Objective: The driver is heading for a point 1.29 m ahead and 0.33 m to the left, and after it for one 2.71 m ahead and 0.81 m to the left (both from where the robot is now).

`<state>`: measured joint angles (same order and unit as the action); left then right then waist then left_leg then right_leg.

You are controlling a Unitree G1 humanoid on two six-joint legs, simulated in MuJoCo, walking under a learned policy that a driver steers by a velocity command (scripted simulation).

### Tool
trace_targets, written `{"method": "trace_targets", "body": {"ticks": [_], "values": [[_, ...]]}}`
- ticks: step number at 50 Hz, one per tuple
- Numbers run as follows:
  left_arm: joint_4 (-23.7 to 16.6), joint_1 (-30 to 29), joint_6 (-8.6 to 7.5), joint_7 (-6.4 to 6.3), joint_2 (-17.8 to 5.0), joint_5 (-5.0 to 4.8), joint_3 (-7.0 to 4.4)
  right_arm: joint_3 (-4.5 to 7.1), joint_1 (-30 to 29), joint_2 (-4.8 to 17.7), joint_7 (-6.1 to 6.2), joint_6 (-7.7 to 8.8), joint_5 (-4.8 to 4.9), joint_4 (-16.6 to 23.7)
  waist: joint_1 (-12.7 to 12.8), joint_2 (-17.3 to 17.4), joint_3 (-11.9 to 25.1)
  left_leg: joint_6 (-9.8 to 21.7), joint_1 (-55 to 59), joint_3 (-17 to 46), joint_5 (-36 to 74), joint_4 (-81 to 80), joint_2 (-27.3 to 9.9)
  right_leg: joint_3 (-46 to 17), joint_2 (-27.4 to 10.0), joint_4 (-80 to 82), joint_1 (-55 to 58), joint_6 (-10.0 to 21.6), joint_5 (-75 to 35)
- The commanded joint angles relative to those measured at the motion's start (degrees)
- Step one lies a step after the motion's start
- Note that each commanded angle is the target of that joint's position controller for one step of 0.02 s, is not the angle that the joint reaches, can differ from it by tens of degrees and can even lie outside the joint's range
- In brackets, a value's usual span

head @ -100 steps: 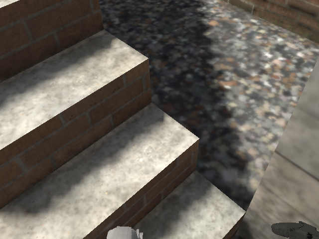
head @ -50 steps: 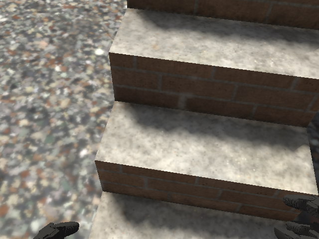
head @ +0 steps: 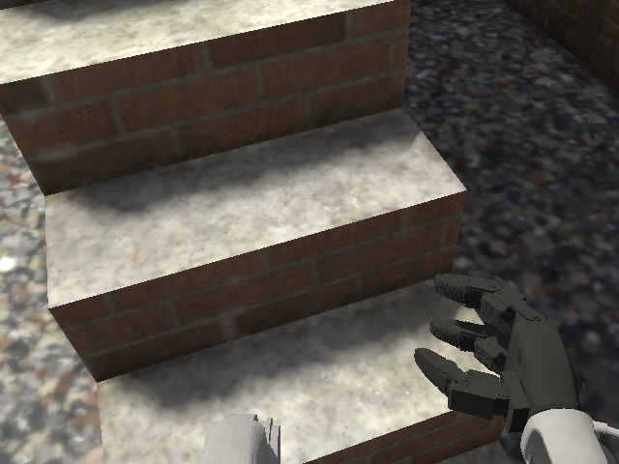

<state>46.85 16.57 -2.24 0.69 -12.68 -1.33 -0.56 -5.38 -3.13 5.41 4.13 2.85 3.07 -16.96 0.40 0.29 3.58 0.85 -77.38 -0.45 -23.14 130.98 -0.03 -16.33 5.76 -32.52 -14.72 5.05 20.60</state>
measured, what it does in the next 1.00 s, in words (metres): climbs, turning left: left foot 0.20 m higher, then right foot 0.21 m higher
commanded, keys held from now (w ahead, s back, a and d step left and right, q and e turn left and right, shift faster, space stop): w+q+shift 0.58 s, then w+e+shift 0.42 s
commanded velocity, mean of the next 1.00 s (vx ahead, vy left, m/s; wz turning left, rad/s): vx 0.98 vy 0.00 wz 0.29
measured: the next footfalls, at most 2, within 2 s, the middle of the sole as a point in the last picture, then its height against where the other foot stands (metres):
left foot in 0.16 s outside the picture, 0.20 m higher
right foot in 0.74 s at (290, 376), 0.21 m higher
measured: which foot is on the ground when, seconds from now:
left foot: up 0.00-0.14, down 0.16-0.74, up 0.76-0.84, down 0.86-0.92, up 0.94-1.00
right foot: down 0.00-0.16, up 0.18-0.72, down 0.74-1.00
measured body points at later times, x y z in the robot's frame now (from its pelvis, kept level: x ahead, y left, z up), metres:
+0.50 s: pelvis +0.20 +0.11 +0.19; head +0.18 +0.12 +0.64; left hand +0.42 +0.30 +0.17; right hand +0.24 -0.11 +0.05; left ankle +0.19 +0.15 -0.53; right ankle +0.28 +0.00 -0.20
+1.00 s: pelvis +0.41 +0.16 +0.33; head +0.40 +0.17 +0.78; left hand +0.49 +0.45 +0.23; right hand +0.70 +0.04 +0.29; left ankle +0.21 +0.19 -0.36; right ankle +0.46 +0.07 -0.32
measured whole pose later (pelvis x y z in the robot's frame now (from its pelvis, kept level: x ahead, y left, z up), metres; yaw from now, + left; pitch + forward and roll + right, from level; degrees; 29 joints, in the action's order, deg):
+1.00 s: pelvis +0.41 +0.16 +0.33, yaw +16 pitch +7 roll -4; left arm 40.9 11.5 -4.1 -2.5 -11.2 4.2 -3.4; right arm -1.4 4.9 11.8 -1.4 8.5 -1.5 -33.5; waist 2.4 3.3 10.1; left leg 2.9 -11.8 -1.3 -8.3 46.4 -3.3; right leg 0.5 9.0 -65.3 -41.4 11.4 27.8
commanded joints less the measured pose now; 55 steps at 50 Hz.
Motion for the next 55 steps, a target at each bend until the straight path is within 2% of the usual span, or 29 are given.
{"method": "trace_targets", "body": {"ticks": [1,2,3,5,7,8,9,10,13,14,19,23,29,32,34,35,36,37,38,39,42,45,48,49,50,52,53,54,55], "values": [[-1.1,1.8,-0.14,-0.59,-12.4,-0.7,-3.71,-0.85,-14.4,-0.4,1.65,-2.2,1.32,10.5,1.1,-5.3,-4.4,-1.7,-12.3,0.8,5.4,-9.7,-3.7,-5.8,-16.3,19.1,3.6,6.3,1.3],[-2.6,-0.4,-0.42,-1.31,-15.6,-2.38,-4.92,-1.21,-6.7,0.2,0.96,-3.79,0.85,9.2,-2.7,-4.5,1.6,-0.2,6.0,-1.6,8.7,-25.5,-7.6,-2.4,-17.1,26.7,-0.6,4.3,-4.6],[-4.5,-6.1,0.09,-1.97,-16.6,-1.82,-5.34,-1.16,-1.6,-0.2,-0.13,-4.07,0.31,6.6,-5.2,-2.3,4.4,1.8,27.5,-4.3,8.4,-35.5,-6.6,2.1,-16.5,31.0,-9.6,4.0,-16.7],[-4.1,-7.9,-0.43,-2.27,-22.1,-3.82,-6.56,3.01,11.4,6.0,-3.17,-2.63,2.05,-1.0,-11.2,-6.2,11.3,4.7,59.5,-13.9,-6.5,-36.6,2.6,11.9,-17.5,27.8,-9.6,4.5,-84.9],[-3.2,-7.9,-0.22,-3.12,-21.4,-2.82,-7.12,7.28,25.4,15.9,-5.15,-3.52,3.72,-8.5,-16.5,-1.3,14.7,7.6,55.5,-10.8,-17.5,-64.5,6.0,14.1,-21.0,-0.7,13.7,10.1,-106.0],[-2.6,-6.5,-1.04,-3.81,-16.2,-1.16,-5.18,8.16,28.0,17.4,-6.6,-3.55,2.96,-12.1,-17.2,3.0,14.6,10.4,60.4,-2.7,-11.9,-80.9,6.6,13.9,-19.3,-16.7,14.1,11.8,-93.0],[-8.3,-7.3,-1.28,-2.29,-4.7,2.87,-3.37,8.7,15.4,19.8,-7.43,-3.12,-3.91,-13.4,-6.8,31.2,17.0,17.4,70.6,40.7,-19.5,-105.4,-1.2,11.1,-0.4,-39.6,-11.7,6.9,-22.9],[-11.1,-7.1,-3.91,-0.57,-2.8,7.49,-1.85,7.48,4.8,13.4,-5.62,-4.12,-6.07,-10.3,-2.5,21.1,21.4,17.2,72.4,59.9,-31.3,-111.7,-6.0,3.8,1.0,-67.1,-23.4,4.3,-13.1],[-19.6,-17.7,-7.85,3.19,5.1,4.56,4.14,6.6,19.0,9.3,-5.99,-2.11,-5.6,-24.7,-0.1,-3.5,3.1,10.3,53.9,46.3,-27.0,-105.5,-4.2,10.1,-1.2,-81.1,-34.4,4.8,-14.4],[-19.0,-15.9,-6.29,2.02,6.3,7.33,3.19,7.16,24.3,6.8,-3.97,-0.89,-6.46,-29.1,1.1,0.1,-2.1,10.4,45.1,36.6,-26.2,-106.4,-1.8,8.4,-2.9,-84.1,-37.3,2.7,-11.5],[-17.9,-13.1,-4.12,0.29,3.2,5.18,2.86,9.49,23.9,13.0,-4.19,4.35,-5.21,-30.4,2.3,-6.0,-4.8,12.8,48.7,26.6,-12.5,-111.7,-0.1,12.8,-4.2,-78.6,-43.0,-1.1,-8.6],[-20.4,-21.6,-2.53,-1.21,11.7,2.77,4.59,8.17,29.6,8.9,-4.45,5.96,-4.59,-31.8,-1.0,-1.2,-5.5,16.4,54.9,31.2,-10.3,-107.0,-2.1,16.6,-1.5,-100.8,-60.5,-0.7,-6.4],[-25.7,-31.7,-1.31,-1.34,14.3,4.46,5.08,9.95,36.6,8.8,-2.96,6.2,-4.98,-33.5,-5.2,4.0,-8.5,13.1,65.6,37.7,-5.0,-114.1,-3.0,19.1,-3.8,-83.1,-69.9,-2.7,-5.9],[-27.6,-32.4,-0.37,-1.94,14.3,2.45,5.01,10.72,36.5,8.2,-0.28,5.16,-4.57,-35.8,-3.8,14.9,-4.9,13.6,66.1,28.7,20.2,-128.1,-8.9,23.2,-6.9,-64.0,-48.1,1.7,5.5],[-21.3,-19.0,-1.38,-1.08,7.1,1.72,1.17,10.92,28.2,12.7,-0.26,5.75,-0.95,-31.0,2.8,12.8,6.5,11.2,61.5,13.1,95.5,-114.9,-9.7,29.1,-0.5,-53.5,-15.0,4.8,15.3],[-19.5,-13.5,-1.41,-0.76,4.1,0.98,-0.38,11.29,28.1,17.4,-0.86,5.86,-1.62,-30.7,7.5,11.7,11.4,12.9,66.9,10.5,116.8,-102.8,-9.9,29.7,2.4,-45.9,-10.2,4.4,19.4],[-15.7,-9.8,-2.32,-1.26,1.5,1.67,-1.47,11.3,33.4,16.2,-2.74,5.76,-0.17,-30.9,5.0,3.6,17.8,9.9,51.8,12.3,118.2,-89.2,-8.7,18.0,-2.4,-43.2,11.4,9.0,20.2],[-13.0,3.0,-1.7,-1.64,-4.3,2.24,-3.38,11.29,30.7,19.0,-4.59,5.96,0.86,-29.7,11.2,-6.6,25.1,6.7,48.0,8.8,103.0,-72.5,-3.5,-0.5,-7.5,-30.4,16.5,12.5,34.0],[-11.6,0.2,-0.76,-1.62,-6.1,1.29,-4.23,11.27,21.5,17.4,-5.41,5.91,-0.48,-25.8,11.5,-24.4,24.3,2.3,40.6,6.6,41.1,-50.6,5.0,-13.2,-12.4,-19.7,14.3,17.6,24.3],[-12.6,-10.1,0.55,-1.71,-0.9,1.01,-3.21,10.01,13.2,12.5,-5.7,4.96,-5.29,-22.6,5.8,-11.5,17.9,2.3,38.8,7.3,24.4,-34.7,6.9,-22.8,-10.6,-9.0,-3.0,18.2,27.1],[-11.1,-23.4,-2.09,-2.97,5.4,0.97,-1.28,6.09,12.1,4.2,-4.16,1.07,-8.95,-15.6,-4.6,3.2,-1.8,1.0,32.4,10.4,10.8,-34.6,-0.9,-12.4,-9.3,-11.8,-31.2,13.2,20.8],[-10.0,-18.8,-3.96,-2.41,1.5,2.98,-2.16,5.52,17.8,8.0,-4.15,1.26,-7.43,-16.6,-5.0,2.2,0.7,-0.7,36.0,6.8,1.1,-43.5,-1.9,-7.7,-7.6,-11.1,-25.5,14.6,9.2],[-10.4,-11.2,-3.43,-3.63,-1.4,7.58,-2.99,5.58,17.7,12.2,-5.5,5.54,-2.66,-17.2,-3.7,0.1,-2.8,4.1,39.8,9.9,-19.2,-99.0,-6.5,4.9,-1.8,-28.8,-7.4,11.0,-6.3],[-8.7,-6.2,-2.23,-3.56,-3.9,7.02,-4.15,5.43,22.3,12.2,-6.12,7.0,-4.35,-20.1,-3.5,6.6,0.4,4.2,50.3,1.3,9.0,-117.7,-5.5,11.4,3.5,-40.1,-3.7,7.5,-8.2],[-10.0,-7.3,-1.69,-3.44,-4.8,5.48,-4.78,5.53,21.2,11.1,-5.62,7.42,-3.9,-21.6,-1.2,6.5,0.6,2.0,59.2,-9.9,50.5,-132.2,-4.7,16.4,5.5,-44.1,-1.1,5.8,-10.7],[-13.5,-2.3,-0.73,-2.77,-6.2,2.62,-5.57,6.1,12.1,12.3,-3.96,5.45,-0.79,-21.2,9.1,5.7,6.9,0.5,68.8,-10.2,93.6,-144.3,-9.4,16.0,9.9,-53.2,2.7,3.3,1.3],[-15.9,-2.7,0.23,-1.82,-5.6,0.68,-5.55,7.48,12.4,16.8,-3.13,4.83,0.41,-22.0,11.7,10.7,12.2,-2.4,82.2,-9.5,132.2,-134.0,-13.0,18.8,12.6,-62.7,-8.0,1.4,11.6],[-18.3,-7.0,-0.96,-1.19,-4.1,-2.95,-4.23,9.86,10.6,25.0,-2.94,5.16,-2.23,-21.5,13.8,13.7,14.8,-4.2,97.6,-12.1,172.7,-102.0,-13.7,24.8,11.7,-58.0,-25.3,-0.3,19.7],[-18.9,-12.9,-3.26,-2.11,-3.7,-5.1,-1.98,11.57,13.4,26.1,-3.46,5.64,-4.29,-21.9,8.0,10.6,16.6,-3.6,105.9,-11.3,172.5,-88.7,-14.2,28.2,9.2,-31.7,-29.3,-0.4,11.7]]}}
Over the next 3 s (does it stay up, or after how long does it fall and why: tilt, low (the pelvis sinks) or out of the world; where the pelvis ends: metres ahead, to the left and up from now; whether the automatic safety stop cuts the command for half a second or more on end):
falls after 2.02 s (tilt)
